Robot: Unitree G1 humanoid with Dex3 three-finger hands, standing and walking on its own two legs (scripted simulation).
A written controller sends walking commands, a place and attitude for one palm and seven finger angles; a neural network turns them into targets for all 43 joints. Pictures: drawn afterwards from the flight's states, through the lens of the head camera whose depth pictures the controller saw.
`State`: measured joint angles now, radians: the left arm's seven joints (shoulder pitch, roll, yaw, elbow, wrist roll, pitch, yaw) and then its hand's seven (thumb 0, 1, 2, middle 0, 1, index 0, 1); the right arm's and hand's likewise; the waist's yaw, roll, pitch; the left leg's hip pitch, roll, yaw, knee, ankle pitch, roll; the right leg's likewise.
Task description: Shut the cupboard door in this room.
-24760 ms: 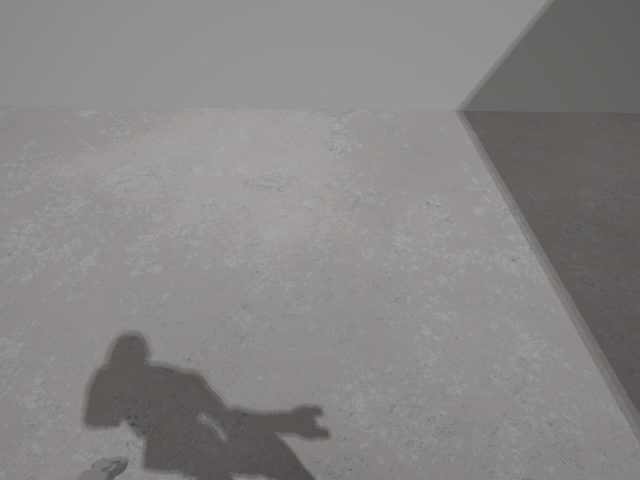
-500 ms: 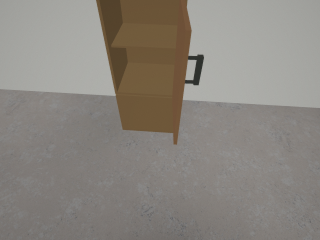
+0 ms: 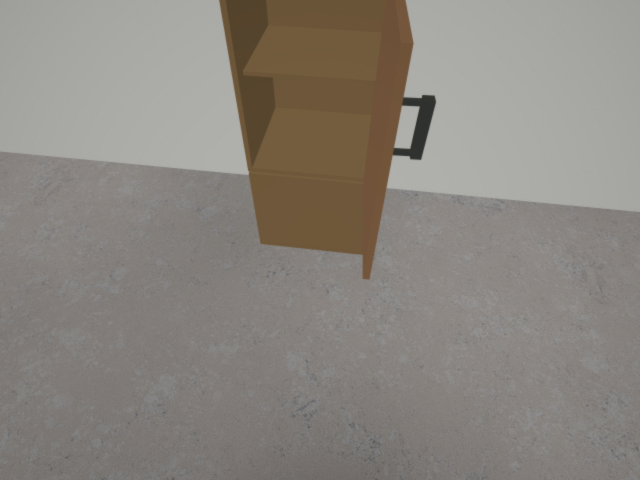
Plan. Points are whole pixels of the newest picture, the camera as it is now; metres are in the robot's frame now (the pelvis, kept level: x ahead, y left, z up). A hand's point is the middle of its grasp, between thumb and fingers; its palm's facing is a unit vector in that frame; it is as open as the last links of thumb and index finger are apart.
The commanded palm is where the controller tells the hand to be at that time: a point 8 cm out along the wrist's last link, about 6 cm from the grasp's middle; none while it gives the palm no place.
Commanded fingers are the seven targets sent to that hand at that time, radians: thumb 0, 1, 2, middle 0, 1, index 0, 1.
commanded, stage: turn or walk to find it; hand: left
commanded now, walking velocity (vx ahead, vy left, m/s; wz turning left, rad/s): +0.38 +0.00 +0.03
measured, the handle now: (410, 128) +0.68 -0.12 +0.07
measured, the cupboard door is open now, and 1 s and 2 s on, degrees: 93 93 93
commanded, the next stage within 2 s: stand and wait in 0.56 s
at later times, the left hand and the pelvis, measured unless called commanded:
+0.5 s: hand (194, 456) +0.18 +0.20 -0.17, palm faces +0.02 -0.98 -0.17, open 7.3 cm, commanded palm none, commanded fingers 0.00 0.90 0.90 -0.20 -0.30 -0.20 -0.30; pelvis +0.13 +0.01 +0.00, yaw +2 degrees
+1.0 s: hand (234, 348) +0.35 +0.17 -0.17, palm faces +0.17 -0.96 -0.21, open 7.3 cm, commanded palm none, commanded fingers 0.00 0.90 0.90 -0.20 -0.30 -0.20 -0.30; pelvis +0.32 -0.02 +0.00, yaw +8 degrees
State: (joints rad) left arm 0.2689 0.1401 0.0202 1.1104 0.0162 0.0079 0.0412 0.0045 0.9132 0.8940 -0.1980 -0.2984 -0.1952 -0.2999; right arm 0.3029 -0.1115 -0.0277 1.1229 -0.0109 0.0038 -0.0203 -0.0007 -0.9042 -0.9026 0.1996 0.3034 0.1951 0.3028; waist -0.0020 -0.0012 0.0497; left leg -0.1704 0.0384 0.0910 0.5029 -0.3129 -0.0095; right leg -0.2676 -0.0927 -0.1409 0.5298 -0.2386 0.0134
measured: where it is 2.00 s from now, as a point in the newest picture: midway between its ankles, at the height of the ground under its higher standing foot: (332, 436)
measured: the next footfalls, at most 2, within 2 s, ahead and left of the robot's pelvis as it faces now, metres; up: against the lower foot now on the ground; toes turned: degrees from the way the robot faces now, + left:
right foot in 0.64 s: +0.37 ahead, -0.12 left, +0.00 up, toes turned -7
left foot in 1.08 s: +0.40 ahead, +0.11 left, +0.00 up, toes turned +17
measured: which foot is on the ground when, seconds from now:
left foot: down 0.00-0.64, up 0.66-1.00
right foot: down 0.00-0.22, up 0.24-0.62, down 0.64-1.00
